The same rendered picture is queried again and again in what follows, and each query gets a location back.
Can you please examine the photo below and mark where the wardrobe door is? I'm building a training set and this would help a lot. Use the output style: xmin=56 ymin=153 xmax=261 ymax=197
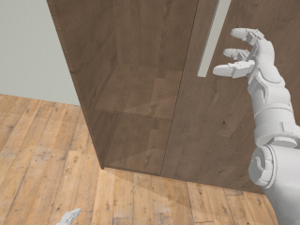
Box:
xmin=160 ymin=0 xmax=300 ymax=195

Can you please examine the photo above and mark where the robot right upper arm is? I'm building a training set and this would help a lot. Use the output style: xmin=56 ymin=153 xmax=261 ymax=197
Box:
xmin=248 ymin=144 xmax=300 ymax=225

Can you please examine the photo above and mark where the robot right forearm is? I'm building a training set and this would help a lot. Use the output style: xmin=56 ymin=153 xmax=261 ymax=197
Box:
xmin=247 ymin=63 xmax=300 ymax=150

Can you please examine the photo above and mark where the left robot hand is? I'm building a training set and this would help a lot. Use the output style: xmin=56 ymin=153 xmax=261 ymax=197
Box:
xmin=55 ymin=208 xmax=81 ymax=225

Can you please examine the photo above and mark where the handle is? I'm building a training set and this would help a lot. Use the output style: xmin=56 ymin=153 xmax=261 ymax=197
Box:
xmin=197 ymin=0 xmax=232 ymax=78

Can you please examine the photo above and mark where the right robot hand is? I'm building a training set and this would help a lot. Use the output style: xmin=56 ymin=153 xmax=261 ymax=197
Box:
xmin=213 ymin=28 xmax=275 ymax=79

